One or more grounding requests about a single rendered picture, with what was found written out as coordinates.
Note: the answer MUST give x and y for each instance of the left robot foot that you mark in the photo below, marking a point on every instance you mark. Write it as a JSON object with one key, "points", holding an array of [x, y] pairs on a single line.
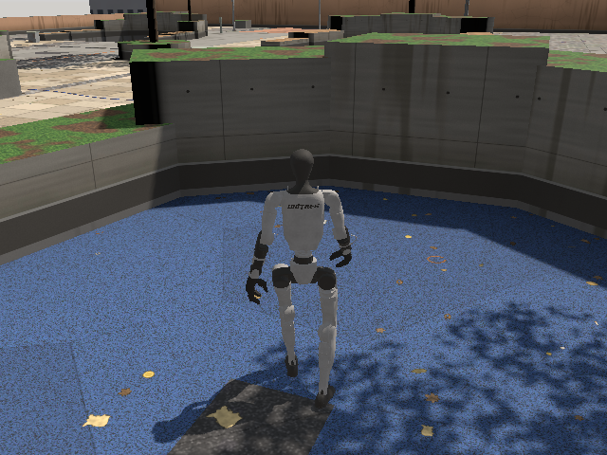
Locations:
{"points": [[292, 370]]}

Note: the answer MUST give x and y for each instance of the right robot hand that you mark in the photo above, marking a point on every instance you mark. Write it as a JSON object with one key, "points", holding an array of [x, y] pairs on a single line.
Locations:
{"points": [[347, 258]]}

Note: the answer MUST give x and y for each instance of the robot right forearm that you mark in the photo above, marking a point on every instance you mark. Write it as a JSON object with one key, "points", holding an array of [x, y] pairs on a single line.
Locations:
{"points": [[345, 246]]}

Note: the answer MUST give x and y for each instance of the robot left forearm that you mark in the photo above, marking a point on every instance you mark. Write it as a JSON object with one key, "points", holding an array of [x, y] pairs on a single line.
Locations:
{"points": [[258, 259]]}

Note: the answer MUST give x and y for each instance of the left robot hand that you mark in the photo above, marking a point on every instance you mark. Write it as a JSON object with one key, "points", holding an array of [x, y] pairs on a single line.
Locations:
{"points": [[251, 289]]}

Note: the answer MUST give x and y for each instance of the left robot upper arm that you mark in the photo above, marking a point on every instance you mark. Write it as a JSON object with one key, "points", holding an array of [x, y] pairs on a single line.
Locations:
{"points": [[273, 200]]}

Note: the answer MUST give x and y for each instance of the humanoid robot head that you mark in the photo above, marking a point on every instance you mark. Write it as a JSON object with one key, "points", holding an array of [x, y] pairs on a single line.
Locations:
{"points": [[301, 162]]}

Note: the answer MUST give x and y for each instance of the right robot upper arm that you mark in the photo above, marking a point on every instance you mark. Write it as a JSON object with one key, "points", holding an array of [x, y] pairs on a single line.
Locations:
{"points": [[331, 199]]}

